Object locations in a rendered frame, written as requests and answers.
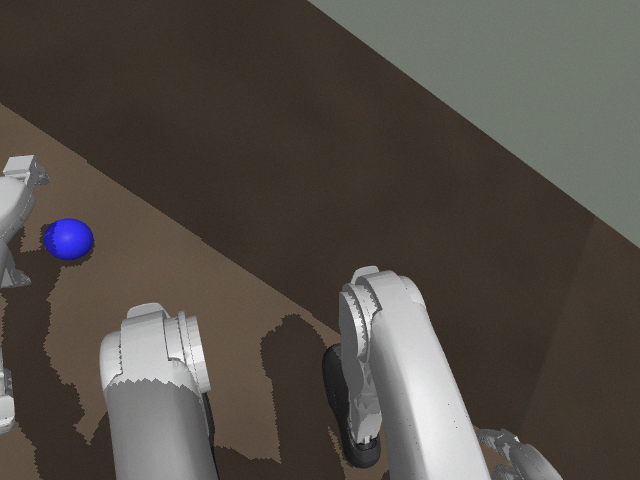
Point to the left robot foot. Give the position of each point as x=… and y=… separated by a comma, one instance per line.
x=210, y=426

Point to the ball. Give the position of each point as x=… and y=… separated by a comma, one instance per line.
x=68, y=239

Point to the right robot foot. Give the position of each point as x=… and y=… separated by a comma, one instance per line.
x=359, y=455

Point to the right robot hand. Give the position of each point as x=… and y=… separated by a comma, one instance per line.
x=528, y=463

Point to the left robot hand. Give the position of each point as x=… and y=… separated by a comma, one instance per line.
x=22, y=173

